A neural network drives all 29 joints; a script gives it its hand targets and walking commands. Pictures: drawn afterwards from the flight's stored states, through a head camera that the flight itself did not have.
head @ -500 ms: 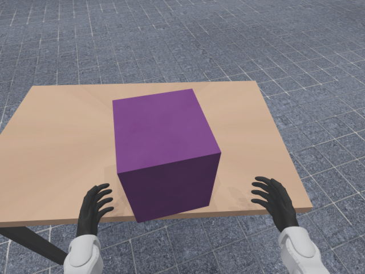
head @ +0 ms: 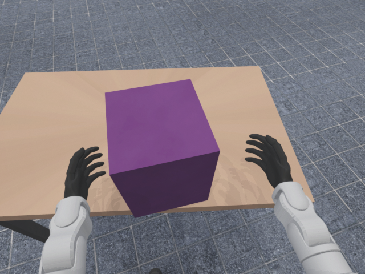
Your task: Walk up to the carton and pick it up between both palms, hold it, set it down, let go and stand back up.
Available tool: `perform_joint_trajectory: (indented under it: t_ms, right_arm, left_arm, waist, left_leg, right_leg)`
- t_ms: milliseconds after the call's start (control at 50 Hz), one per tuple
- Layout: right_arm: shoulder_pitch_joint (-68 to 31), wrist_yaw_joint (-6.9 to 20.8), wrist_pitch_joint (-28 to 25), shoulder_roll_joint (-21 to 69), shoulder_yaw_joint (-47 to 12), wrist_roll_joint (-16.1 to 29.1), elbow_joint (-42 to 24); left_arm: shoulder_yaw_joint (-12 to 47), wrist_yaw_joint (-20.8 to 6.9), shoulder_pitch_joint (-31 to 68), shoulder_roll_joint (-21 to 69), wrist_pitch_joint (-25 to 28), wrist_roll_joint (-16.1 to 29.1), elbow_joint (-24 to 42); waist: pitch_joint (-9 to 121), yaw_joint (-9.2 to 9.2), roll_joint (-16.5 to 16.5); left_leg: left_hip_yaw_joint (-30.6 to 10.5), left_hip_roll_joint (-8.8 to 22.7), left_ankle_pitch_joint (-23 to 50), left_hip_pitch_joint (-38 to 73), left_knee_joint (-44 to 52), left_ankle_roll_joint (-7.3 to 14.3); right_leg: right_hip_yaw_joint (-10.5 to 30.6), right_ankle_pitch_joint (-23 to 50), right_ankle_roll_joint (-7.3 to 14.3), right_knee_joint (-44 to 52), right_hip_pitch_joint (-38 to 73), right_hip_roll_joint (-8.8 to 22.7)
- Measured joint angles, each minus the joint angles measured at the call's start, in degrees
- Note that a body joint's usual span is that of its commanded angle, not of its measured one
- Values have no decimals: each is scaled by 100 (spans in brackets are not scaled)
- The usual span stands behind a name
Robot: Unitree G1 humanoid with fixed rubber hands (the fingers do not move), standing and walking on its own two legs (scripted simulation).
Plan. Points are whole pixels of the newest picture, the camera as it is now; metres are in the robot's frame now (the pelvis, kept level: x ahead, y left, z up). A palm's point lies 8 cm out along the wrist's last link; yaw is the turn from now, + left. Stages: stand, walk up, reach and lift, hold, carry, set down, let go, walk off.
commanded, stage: reach and lift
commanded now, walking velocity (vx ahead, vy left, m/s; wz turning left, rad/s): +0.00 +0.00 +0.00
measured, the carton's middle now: (161, 151) +0.38 +0.11 +0.00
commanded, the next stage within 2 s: none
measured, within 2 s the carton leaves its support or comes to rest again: neither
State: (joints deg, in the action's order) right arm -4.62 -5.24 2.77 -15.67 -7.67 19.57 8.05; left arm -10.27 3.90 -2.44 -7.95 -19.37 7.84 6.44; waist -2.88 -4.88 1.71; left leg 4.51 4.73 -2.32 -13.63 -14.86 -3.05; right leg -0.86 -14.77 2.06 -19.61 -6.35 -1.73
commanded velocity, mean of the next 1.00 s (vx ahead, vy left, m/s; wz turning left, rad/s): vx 0.00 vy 0.00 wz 0.00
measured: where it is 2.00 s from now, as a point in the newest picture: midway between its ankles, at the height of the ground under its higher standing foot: outside the picture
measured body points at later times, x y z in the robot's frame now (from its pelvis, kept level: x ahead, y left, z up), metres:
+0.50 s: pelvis -0.01 +0.01 +0.00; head +0.04 +0.02 +0.45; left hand +0.32 +0.26 +0.10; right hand +0.40 -0.12 +0.09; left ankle +0.05 +0.16 -0.75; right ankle -0.05 -0.09 -0.75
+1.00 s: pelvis -0.01 +0.01 -0.01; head +0.04 +0.02 +0.44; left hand +0.37 +0.28 +0.11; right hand +0.46 -0.10 +0.12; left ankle +0.05 +0.16 -0.75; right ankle -0.05 -0.09 -0.75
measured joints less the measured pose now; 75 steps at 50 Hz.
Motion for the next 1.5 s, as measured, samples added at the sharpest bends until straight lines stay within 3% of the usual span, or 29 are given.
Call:
perform_joint_trajectory:
  t_ms: [180, 540, 880, 1100, 1340, 1500]
  right_arm:
    - [-755, -190, 403, -93, 30, 156, 231]
    - [-2439, -223, 1172, -389, 44, 487, 1149]
    - [-3806, -82, 1485, -542, 98, 678, 2363]
    - [-4092, 24, 910, -267, 1, 387, 3531]
    - [-3416, 150, -550, 355, 294, -339, 4258]
    - [-3463, 265, -1179, 451, 346, -405, 5007]
  left_arm:
    - [-107, -53, 587, -37, -564, 63, 22]
    - [-204, 128, 2081, -168, -1598, 36, -294]
    - [-201, 273, 3445, -470, -1714, 151, -1503]
    - [-102, 116, 3622, -304, -808, -104, -2741]
    - [23, 111, 2977, 188, 1316, -345, -3951]
    - [250, 257, 3194, 211, 2430, -262, -5019]
  waist:
    - [-59, -46, -53]
    - [104, -131, -75]
    - [490, -180, -99]
    - [583, -161, -134]
    - [825, -267, -124]
    - [1288, -289, -122]
  left_leg:
    - [-8, -9, 5, -101, -49, 22]
    - [-22, 43, -13, -533, -250, 57]
    - [-155, 68, -6, -1138, -457, 67]
    - [-230, 34, -103, -1299, -627, 91]
    - [-268, 51, -127, -1848, -794, 108]
    - [-284, 80, -159, -2561, -1057, 133]
  right_leg:
    - [-6, 5, -24, -50, -98, 11]
    - [-1, 103, -58, -56, -445, -33]
    - [-117, 120, -60, -172, -961, -69]
    - [-185, 82, -88, -177, -1011, -44]
    - [-211, 104, -109, -239, -1501, -62]
    - [-215, 61, -122, -526, -2223, -79]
